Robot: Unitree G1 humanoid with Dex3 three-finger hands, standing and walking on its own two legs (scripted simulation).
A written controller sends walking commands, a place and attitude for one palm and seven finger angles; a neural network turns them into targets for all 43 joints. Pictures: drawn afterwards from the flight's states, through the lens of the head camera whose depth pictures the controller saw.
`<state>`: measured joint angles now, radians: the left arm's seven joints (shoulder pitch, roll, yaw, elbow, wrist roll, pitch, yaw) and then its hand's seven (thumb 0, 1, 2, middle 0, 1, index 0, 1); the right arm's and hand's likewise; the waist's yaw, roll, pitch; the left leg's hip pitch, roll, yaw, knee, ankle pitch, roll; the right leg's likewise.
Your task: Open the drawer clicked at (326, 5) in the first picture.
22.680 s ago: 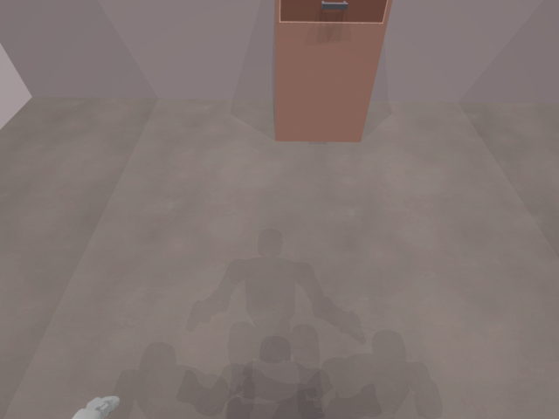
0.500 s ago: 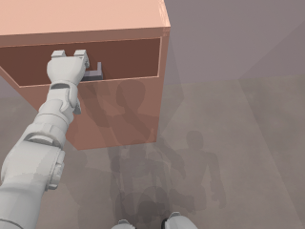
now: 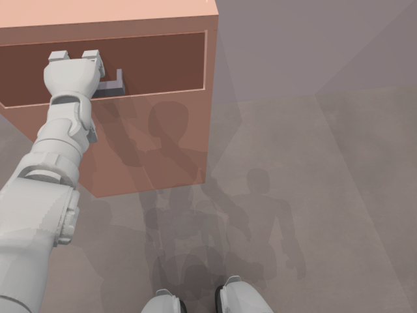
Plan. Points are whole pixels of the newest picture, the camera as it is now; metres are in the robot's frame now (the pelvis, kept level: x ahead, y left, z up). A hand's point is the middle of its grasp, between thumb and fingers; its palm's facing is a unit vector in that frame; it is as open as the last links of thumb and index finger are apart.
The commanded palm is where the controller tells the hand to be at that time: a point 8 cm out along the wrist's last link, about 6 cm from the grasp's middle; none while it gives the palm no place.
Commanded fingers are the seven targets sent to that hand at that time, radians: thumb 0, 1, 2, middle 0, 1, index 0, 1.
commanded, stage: lift the fingers back up to retry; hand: left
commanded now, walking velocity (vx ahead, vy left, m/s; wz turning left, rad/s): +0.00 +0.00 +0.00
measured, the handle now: (96, 82) +0.59 +0.17 +0.04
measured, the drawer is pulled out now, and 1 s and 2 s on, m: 0.00 0.00 0.00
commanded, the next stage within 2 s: re-aim the fingers above the handle in 0.86 s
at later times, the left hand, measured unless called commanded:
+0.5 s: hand (81, 94) +0.54 +0.19 +0.06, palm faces -0.07 -0.02 -1.00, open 13.7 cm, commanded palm +0.53 +0.19 +0.12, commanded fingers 0.00 -0.50 0.30 -0.30 -1.20 -0.30 -1.20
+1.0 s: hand (75, 81) +0.54 +0.19 +0.09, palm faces -0.03 -0.02 -1.00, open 13.7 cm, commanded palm +0.52 +0.19 +0.15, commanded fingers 0.00 -0.50 0.30 -0.30 -1.20 -0.30 -1.20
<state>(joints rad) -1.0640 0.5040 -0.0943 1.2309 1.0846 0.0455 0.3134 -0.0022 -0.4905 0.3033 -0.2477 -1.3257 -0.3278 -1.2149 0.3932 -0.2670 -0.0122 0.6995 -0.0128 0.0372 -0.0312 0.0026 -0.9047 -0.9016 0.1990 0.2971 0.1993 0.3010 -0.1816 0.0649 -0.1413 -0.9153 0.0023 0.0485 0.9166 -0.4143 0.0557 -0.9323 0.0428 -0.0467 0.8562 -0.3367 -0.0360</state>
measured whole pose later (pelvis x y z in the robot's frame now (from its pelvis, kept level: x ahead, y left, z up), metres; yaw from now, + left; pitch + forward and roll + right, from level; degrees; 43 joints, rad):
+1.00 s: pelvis +0.05 +0.00 +0.04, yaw +1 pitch +18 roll -1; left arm -0.90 0.41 -0.09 1.06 1.06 0.03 0.28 0.00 -0.49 0.30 -0.33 -1.21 -0.35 -1.21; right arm 0.32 -0.26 -0.05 0.72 -0.01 0.07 -0.02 0.00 -0.91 -0.90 0.20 0.30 0.20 0.30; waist -0.10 0.07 -0.13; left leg -0.60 -0.01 0.03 0.65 -0.37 0.04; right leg -0.62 0.04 -0.04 0.62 -0.31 -0.04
